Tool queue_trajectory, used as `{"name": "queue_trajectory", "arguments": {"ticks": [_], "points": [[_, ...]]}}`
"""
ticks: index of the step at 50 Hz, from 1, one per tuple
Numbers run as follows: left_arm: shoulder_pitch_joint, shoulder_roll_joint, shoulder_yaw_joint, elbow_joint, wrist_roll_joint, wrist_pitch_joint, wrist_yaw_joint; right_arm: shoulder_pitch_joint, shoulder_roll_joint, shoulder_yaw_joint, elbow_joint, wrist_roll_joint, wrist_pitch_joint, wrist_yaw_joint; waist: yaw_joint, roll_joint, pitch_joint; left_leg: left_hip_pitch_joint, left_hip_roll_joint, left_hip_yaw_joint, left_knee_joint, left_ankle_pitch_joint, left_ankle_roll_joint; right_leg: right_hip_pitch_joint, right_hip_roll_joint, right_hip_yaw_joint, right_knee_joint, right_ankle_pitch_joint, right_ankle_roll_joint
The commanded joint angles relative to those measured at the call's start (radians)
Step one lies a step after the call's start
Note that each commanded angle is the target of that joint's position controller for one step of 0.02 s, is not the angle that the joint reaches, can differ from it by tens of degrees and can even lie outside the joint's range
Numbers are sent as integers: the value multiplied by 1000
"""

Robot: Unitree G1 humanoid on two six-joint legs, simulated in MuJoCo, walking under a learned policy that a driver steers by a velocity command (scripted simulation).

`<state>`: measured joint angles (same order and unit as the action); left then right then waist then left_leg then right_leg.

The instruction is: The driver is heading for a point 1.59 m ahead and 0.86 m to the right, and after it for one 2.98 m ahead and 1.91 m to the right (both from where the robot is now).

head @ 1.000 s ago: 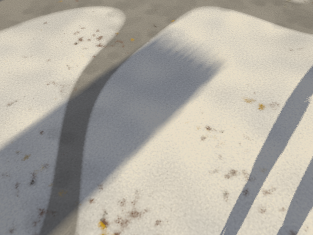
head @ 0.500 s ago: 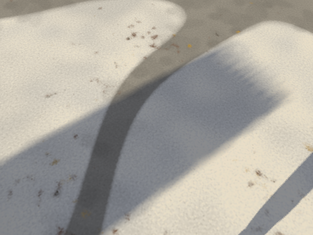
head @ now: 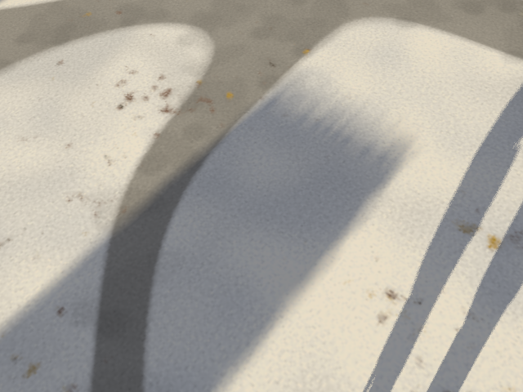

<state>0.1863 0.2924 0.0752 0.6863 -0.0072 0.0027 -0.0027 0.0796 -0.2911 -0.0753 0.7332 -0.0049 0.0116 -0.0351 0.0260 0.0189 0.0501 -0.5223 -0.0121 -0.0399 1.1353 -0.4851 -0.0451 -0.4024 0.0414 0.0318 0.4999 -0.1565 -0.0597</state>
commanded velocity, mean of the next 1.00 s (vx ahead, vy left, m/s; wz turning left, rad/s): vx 0.01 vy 0.00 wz -0.58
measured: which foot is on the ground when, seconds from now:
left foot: up 0.00-0.26, down 0.28-0.70, up 0.72-1.00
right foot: down 0.00-0.28, up 0.30-0.68, down 0.70-1.00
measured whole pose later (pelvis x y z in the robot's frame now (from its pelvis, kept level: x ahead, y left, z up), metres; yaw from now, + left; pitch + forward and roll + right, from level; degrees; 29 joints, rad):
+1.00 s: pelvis -0.01 +0.01 +0.01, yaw -36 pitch +3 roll +2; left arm 0.19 0.31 0.07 0.60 -0.01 0.04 0.03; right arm 0.10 -0.31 -0.08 0.72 0.00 0.01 -0.03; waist 0.01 0.02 0.05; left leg -0.50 -0.01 -0.07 0.91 -0.35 -0.09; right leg -0.29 0.06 0.13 0.45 -0.20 -0.05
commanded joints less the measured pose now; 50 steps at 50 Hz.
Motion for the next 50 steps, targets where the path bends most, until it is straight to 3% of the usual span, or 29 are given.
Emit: {"name": "queue_trajectory", "arguments": {"ticks": [1,5,10,13,14,15,16,17,19,20,23,27,32,34,35,36,37,38,39,40,41,44,50], "points": [[-24,154,43,-86,5,6,22,52,-60,-19,-49,3,-1,-10,-43,-137,-185,-24,-2,-22,-98,65,-28,184,-211,262,-149,365,-178],[-20,173,53,-99,-1,17,41,33,-52,-12,-47,5,-7,-12,-22,-156,-208,32,-11,-42,-269,131,-43,172,-200,304,-144,200,-161],[-39,171,54,-122,0,34,36,39,-73,-20,-51,13,-28,8,-6,-204,-183,108,-28,-48,-445,130,-22,156,-191,418,-134,59,-145],[-65,155,48,-136,-16,45,39,123,-85,-32,-28,13,-46,22,-54,-194,-173,277,-17,-27,-729,282,21,110,-137,427,-62,48,-88],[-40,117,37,-142,-11,46,40,153,-148,-50,-27,-3,-45,18,-44,-90,-179,378,135,-149,-793,301,74,9,-74,362,57,-106,-34],[-17,83,30,-174,-14,38,35,131,-244,-69,-26,-28,-32,13,14,239,-133,414,339,-402,-843,466,221,-206,105,143,256,-389,30],[-16,163,54,-164,5,23,32,100,-192,-58,-57,-52,-38,15,-12,246,-131,352,440,-501,-859,536,325,-237,58,131,518,-474,74],[6,206,73,-137,-4,24,27,45,-140,-42,-81,-44,-40,8,8,156,-123,326,394,-401,-840,541,306,-224,33,142,637,-407,85],[42,171,70,-98,-4,45,31,-11,-92,-28,-94,-8,-36,-1,17,106,-92,338,281,-226,-810,516,229,-247,18,111,737,-291,120],[38,143,62,-100,-7,52,29,-2,-88,-22,-93,-3,-32,-7,7,106,-83,343,265,-178,-807,551,228,-256,13,97,768,-262,134],[-46,100,42,-144,-21,52,23,72,-106,-26,-81,-12,-16,-21,-48,141,-81,434,251,-99,-810,587,246,-288,-15,30,643,-214,162],[-86,73,25,-177,-12,50,8,97,-161,-46,-77,-8,-6,-18,-78,168,-123,482,302,-58,-795,637,263,-185,-65,-15,437,-258,163],[-46,96,35,-180,-16,62,-11,71,-191,-58,-73,18,-7,4,-59,187,-125,428,331,-6,-754,646,242,-1,-55,-89,190,-216,105],[27,91,44,-154,-14,63,-16,56,-177,-56,-65,38,-9,7,-12,158,-133,381,307,48,-660,593,181,140,-23,-121,-29,-59,50],[65,126,57,-142,-12,61,-8,114,-137,-46,-40,27,-14,11,-9,65,-145,283,262,112,-546,476,109,279,-32,-57,-112,89,14],[100,240,84,-158,-11,54,9,110,-71,-24,-67,-23,-15,15,-23,-223,-156,6,148,206,-242,57,6,463,-274,279,-129,461,-76],[82,285,81,-181,24,32,4,33,-76,-20,-118,-31,-19,7,3,-334,-177,-167,28,86,-20,-219,-39,412,-454,500,-117,638,-296],[90,233,70,-172,33,10,-4,-15,-125,-34,-121,-12,-18,1,46,-221,-202,-171,45,-6,81,-186,-36,390,-415,448,-141,543,-313],[49,207,58,-159,26,-2,0,-20,-135,-39,-116,3,-17,-2,13,-188,-158,-172,59,-26,92,-100,-20,357,-350,361,-141,464,-250],[0,186,53,-160,7,-1,9,-1,-132,-42,-95,-2,-16,-10,-12,-133,-142,-174,68,-35,56,-20,-18,340,-293,311,-137,385,-193],[-32,168,44,-161,-11,4,16,6,-142,-45,-91,-9,-12,-13,-26,-139,-128,-162,65,-37,32,34,-23,319,-273,293,-140,392,-174],[-33,167,38,-160,-1,14,30,42,-113,-37,-76,-2,-15,-2,-42,-142,-162,-88,29,-27,-16,120,-38,298,-235,271,-144,404,-175],[-24,197,49,-156,-3,25,40,-6,-90,-22,-86,6,-18,11,-14,-168,-137,9,-4,-47,-299,134,-45,253,-215,359,-139,186,-171]]}}
Next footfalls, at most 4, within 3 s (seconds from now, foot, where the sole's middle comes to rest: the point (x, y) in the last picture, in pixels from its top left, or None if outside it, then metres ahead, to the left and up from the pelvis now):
0.28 left None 0.10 0.15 -0.77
0.70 right None -0.01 -0.09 -0.77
1.18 left None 0.13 0.09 -0.77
1.52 right None -0.09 -0.07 -0.77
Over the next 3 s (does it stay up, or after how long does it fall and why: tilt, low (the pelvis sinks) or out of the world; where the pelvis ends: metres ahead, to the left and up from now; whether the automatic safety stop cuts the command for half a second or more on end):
stays up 0.40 -0.34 0.00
